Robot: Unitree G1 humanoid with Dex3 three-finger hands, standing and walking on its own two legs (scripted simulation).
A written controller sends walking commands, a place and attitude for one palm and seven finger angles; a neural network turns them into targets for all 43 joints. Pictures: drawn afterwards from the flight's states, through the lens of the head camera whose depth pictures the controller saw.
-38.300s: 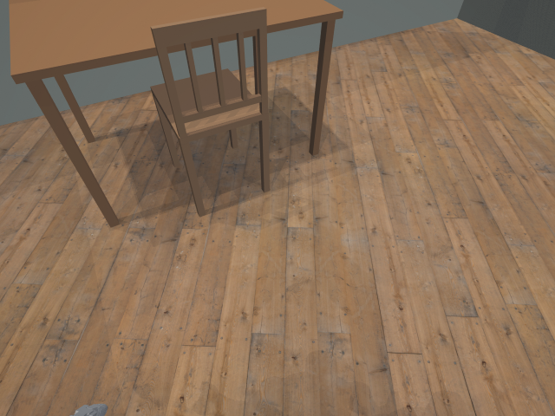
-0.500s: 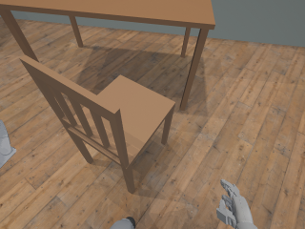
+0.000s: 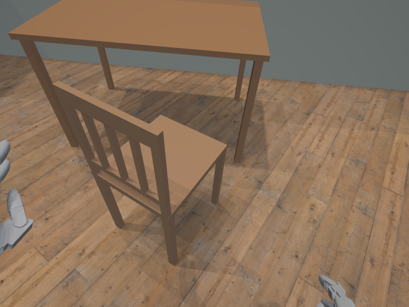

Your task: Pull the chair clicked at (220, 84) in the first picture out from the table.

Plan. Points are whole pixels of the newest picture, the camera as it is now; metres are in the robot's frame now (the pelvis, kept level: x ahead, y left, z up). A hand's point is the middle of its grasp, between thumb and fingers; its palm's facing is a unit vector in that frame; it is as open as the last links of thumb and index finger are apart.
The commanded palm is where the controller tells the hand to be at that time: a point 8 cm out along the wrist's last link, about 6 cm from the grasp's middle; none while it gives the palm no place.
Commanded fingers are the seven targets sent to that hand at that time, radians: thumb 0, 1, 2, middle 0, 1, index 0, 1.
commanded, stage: stop stepping back and stand still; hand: left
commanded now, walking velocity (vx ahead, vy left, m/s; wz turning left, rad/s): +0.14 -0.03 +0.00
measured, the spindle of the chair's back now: (117, 153) +0.56 +0.30 -0.10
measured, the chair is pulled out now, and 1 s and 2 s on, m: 0.51 0.51 0.51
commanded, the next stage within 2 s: let the arm hang, fingers relaxed in 0.86 s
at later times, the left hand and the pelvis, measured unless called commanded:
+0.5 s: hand (14, 229) +0.18 +0.27 +0.16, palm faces +0.47 -0.79 -0.40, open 7.5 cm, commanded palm +0.12 +0.31 +0.18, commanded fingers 0.00 0.90 0.90 -0.20 -0.30 -0.20 -0.30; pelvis -0.01 +0.01 +0.00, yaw +1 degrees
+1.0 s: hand (23, 222) +0.21 +0.29 +0.13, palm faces +0.37 -0.79 -0.49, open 7.4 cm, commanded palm none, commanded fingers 0.00 0.90 0.90 -0.20 -0.30 -0.20 -0.30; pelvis +0.01 +0.02 +0.00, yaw +2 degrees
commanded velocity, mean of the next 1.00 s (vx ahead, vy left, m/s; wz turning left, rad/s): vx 0.04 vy -0.01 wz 0.00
